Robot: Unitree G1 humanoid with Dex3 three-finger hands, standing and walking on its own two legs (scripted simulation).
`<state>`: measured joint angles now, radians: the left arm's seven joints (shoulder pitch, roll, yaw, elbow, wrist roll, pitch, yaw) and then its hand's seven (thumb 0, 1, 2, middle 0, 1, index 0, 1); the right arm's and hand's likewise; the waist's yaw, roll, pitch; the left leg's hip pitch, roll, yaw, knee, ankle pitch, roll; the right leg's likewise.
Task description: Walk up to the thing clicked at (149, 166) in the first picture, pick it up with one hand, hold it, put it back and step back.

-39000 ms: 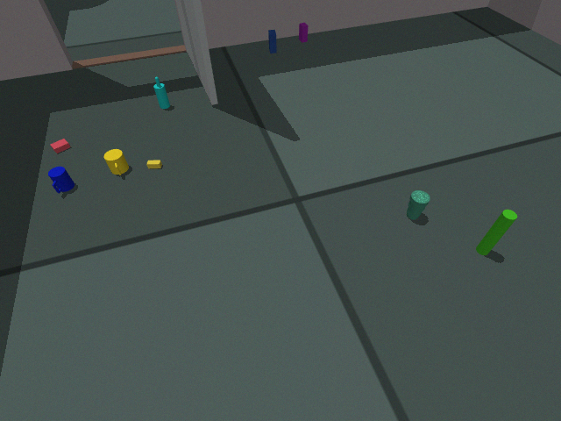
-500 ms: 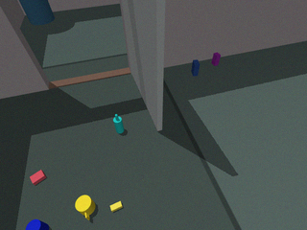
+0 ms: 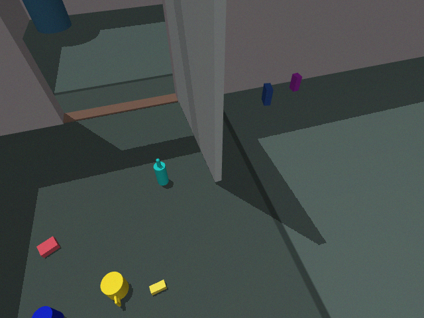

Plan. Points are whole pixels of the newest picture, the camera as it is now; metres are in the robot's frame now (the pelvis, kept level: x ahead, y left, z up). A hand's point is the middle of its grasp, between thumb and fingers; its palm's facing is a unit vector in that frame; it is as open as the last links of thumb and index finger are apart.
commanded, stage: stand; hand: left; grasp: from above
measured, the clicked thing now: (158, 287) +0.38 +0.27 -0.77
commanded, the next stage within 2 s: step back in 0.50 s
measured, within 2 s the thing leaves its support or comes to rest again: neither
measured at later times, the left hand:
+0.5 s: hand out of the picture +0.08 +0.25 -0.16, palm faces -0.01 -0.94 -0.33, open 7.4 cm
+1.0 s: hand out of the picture +0.05 +0.29 -0.20, palm faces -0.06 -0.92 -0.39, open 7.4 cm
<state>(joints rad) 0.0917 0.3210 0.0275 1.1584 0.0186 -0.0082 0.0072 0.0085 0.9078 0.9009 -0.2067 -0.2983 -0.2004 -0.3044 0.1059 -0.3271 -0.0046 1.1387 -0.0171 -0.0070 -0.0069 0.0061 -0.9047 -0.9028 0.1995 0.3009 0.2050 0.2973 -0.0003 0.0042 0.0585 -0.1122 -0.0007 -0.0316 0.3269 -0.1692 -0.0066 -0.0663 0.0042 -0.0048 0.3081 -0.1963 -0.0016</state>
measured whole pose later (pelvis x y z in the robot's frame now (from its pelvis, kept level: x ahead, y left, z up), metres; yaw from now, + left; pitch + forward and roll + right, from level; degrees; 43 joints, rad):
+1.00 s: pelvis -0.09 +0.03 -0.05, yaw +1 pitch -2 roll +0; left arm 0.06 0.41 0.05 0.88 0.04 0.06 0.01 0.01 0.91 0.90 -0.21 -0.30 -0.20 -0.30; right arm 0.18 -0.41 -0.08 0.89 -0.01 0.05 0.04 0.00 -0.91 -0.90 0.20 0.30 0.20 0.30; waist -0.04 -0.03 0.15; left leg -0.35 -0.04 -0.04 0.83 -0.46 0.04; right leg -0.50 -0.03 0.03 0.86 -0.38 -0.01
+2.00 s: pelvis -0.39 +0.02 -0.02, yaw -2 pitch -2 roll -2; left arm 0.20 0.41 0.08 0.84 0.01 0.06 0.02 0.01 0.91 0.90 -0.21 -0.30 -0.20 -0.30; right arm 0.13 -0.34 -0.04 0.85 -0.03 0.04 0.00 0.01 -0.90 -0.90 0.20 0.30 0.21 0.30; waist 0.02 -0.04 0.17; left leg -0.32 0.01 -0.02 0.56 -0.20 0.03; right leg -0.43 0.11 0.15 1.22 -0.47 0.01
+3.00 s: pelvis -0.66 +0.01 -0.02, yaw -1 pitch -3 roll +0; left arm 0.27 0.35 0.05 0.98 0.05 -0.03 -0.01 0.01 0.91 0.90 -0.21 -0.30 -0.20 -0.30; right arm 0.17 -0.38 -0.06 0.93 -0.04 0.02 0.03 0.01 -0.90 -0.90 0.20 0.30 0.21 0.30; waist 0.04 0.02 0.06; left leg -0.34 0.01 -0.02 0.80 -0.47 0.01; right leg -0.18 0.02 0.02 0.55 -0.31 -0.02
